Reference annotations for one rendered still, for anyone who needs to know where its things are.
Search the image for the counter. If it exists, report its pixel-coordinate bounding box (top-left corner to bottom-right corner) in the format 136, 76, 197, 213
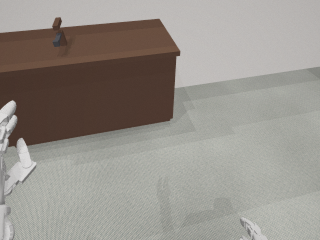
0, 17, 181, 148

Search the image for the left robot hand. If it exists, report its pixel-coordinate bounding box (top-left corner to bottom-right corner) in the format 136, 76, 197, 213
0, 100, 37, 205

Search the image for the tap lever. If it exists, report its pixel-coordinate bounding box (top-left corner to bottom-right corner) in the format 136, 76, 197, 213
52, 33, 62, 47

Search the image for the right robot hand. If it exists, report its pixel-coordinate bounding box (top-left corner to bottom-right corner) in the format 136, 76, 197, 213
239, 217, 268, 240

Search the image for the left robot forearm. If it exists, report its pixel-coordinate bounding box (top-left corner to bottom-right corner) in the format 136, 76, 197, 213
0, 204, 15, 240

